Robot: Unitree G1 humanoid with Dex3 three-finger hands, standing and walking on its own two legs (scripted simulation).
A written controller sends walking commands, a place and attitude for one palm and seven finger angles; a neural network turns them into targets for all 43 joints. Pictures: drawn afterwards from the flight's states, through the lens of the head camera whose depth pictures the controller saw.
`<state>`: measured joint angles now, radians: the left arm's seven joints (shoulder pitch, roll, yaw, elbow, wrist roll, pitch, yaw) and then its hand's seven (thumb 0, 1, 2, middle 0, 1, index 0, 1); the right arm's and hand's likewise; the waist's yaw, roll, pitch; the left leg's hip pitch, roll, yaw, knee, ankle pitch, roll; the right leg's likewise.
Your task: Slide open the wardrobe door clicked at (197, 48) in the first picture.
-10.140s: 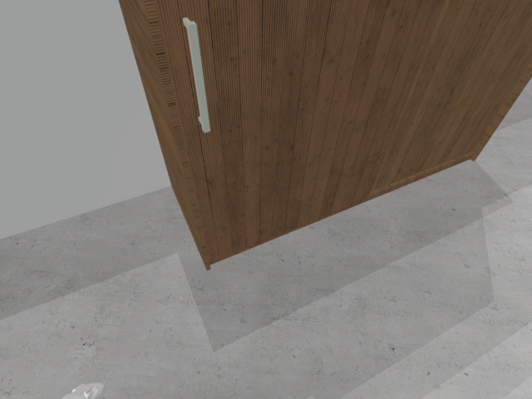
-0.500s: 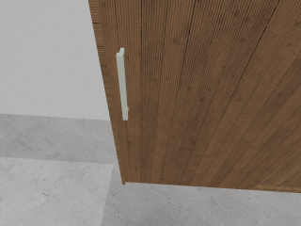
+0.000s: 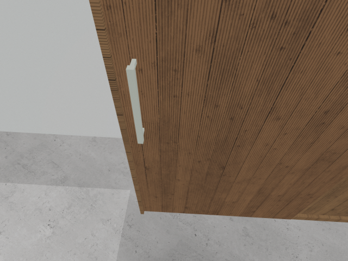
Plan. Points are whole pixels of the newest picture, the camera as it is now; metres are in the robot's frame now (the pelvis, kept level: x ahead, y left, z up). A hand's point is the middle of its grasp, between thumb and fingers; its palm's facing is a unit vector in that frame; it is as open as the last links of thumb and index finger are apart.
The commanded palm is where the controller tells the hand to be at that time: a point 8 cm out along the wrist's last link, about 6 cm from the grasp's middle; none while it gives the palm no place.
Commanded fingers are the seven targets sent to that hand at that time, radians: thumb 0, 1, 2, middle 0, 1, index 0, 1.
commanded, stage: come to a stop and stand still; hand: left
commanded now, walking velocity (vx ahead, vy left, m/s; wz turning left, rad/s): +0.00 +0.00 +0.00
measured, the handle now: (137, 106) +0.47 +0.13 +0.10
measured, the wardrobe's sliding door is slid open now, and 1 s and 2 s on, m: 0.00 0.00 0.00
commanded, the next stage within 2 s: look again from close up in 0.38 s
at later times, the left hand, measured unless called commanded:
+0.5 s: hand out of the picture +0.01 +0.15 -0.18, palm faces +0.03 -0.99 -0.16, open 7.3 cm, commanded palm none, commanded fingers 0.00 0.90 0.90 -0.20 -0.30 -0.20 -0.30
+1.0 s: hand out of the picture +0.01 +0.14 -0.18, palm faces +0.04 -0.99 -0.15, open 7.4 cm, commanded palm none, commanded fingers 0.00 0.90 0.90 -0.20 -0.30 -0.20 -0.30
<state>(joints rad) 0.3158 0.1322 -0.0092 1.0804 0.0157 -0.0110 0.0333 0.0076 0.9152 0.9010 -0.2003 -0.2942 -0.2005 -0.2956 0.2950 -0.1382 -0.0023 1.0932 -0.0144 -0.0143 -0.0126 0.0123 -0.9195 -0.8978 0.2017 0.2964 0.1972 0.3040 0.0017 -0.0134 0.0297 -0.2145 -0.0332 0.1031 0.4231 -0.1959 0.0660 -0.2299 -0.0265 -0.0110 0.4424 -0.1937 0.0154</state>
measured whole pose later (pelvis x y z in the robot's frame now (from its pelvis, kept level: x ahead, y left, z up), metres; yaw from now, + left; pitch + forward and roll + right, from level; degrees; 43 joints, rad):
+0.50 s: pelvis +0.02 -0.01 +0.00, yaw +0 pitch -2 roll +0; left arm 0.31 0.14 -0.01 1.09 0.01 -0.01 0.04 0.01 0.92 0.90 -0.20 -0.29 -0.20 -0.30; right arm 0.29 -0.13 0.01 1.13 -0.01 -0.02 -0.02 0.01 -0.92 -0.90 0.20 0.30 0.20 0.30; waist 0.00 -0.01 0.04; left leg -0.16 -0.02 0.10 0.39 -0.21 0.05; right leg -0.18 -0.01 -0.02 0.42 -0.21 0.00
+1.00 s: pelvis +0.03 -0.02 +0.00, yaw +0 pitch -1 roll +0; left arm 0.32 0.13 -0.01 1.10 0.01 -0.02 0.03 0.01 0.91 0.90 -0.20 -0.29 -0.20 -0.30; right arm 0.29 -0.12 0.01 1.14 -0.01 -0.02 -0.02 0.01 -0.92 -0.90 0.20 0.30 0.20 0.30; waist 0.01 -0.02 0.04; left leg -0.15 -0.01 0.09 0.39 -0.22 0.04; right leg -0.16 0.00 -0.02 0.41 -0.22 -0.01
